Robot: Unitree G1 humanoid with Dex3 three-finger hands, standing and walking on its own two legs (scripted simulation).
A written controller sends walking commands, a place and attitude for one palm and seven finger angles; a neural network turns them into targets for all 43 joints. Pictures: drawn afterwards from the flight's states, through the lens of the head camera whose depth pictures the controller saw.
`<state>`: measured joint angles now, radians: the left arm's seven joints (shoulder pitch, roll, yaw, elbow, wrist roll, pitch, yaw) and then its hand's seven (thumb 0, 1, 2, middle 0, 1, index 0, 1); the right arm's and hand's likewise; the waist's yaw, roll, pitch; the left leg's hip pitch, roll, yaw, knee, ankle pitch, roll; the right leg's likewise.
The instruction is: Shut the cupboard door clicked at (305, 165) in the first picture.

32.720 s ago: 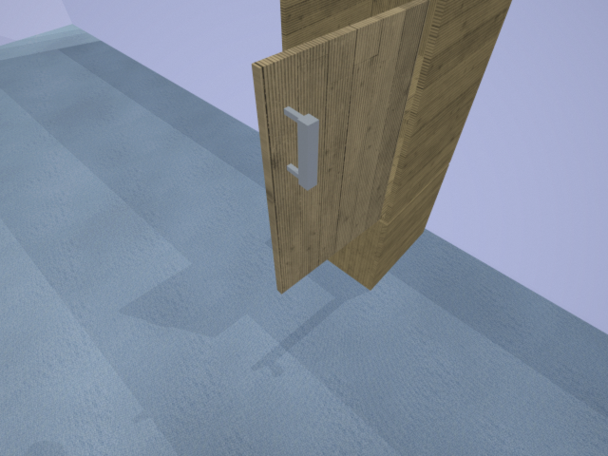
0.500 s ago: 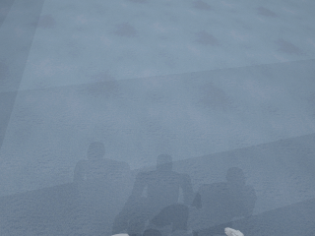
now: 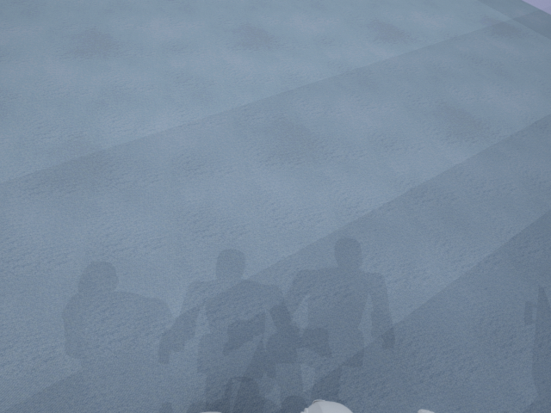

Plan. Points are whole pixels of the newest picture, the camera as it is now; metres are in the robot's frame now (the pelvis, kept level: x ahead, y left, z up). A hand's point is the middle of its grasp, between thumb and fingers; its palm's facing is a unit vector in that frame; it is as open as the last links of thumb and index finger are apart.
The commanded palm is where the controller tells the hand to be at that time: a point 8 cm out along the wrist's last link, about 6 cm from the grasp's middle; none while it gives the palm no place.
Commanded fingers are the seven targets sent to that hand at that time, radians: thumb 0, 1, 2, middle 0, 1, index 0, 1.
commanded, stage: turn to face it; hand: left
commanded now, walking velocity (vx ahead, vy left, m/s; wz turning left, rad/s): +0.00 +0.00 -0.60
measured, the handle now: out of the picture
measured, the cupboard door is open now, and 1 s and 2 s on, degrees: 51 51 51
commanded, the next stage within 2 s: none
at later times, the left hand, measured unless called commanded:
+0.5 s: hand (202, 371) +0.19 +0.13 -0.16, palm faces -0.35 -0.91 -0.23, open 7.4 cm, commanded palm none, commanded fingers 0.00 0.90 0.90 -0.20 -0.30 -0.20 -0.30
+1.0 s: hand (219, 331) +0.26 +0.11 -0.16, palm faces -0.57 -0.78 -0.23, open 7.4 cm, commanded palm none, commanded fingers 0.00 0.90 0.90 -0.20 -0.30 -0.20 -0.30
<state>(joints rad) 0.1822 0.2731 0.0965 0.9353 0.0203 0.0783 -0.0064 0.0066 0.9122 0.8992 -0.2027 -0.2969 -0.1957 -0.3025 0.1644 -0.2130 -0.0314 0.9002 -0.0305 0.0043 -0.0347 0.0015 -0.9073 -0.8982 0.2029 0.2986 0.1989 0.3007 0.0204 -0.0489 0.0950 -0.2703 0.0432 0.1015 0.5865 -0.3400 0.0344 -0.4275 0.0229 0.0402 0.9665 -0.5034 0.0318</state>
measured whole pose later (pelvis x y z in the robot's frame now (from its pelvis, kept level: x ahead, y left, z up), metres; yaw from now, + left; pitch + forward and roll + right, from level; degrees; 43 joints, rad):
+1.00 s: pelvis +0.04 +0.00 +0.00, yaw -37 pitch +0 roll -2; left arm 0.14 0.26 0.08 0.87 0.02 0.08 -0.04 0.01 0.91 0.90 -0.20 -0.30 -0.19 -0.30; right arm 0.23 -0.24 -0.04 0.89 -0.03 0.03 -0.01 0.00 -0.90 -0.90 0.21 0.30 0.20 0.30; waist 0.00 0.03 0.10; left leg -0.25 0.19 0.24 0.62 -0.34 -0.03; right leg -0.29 -0.02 -0.09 0.66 -0.35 0.02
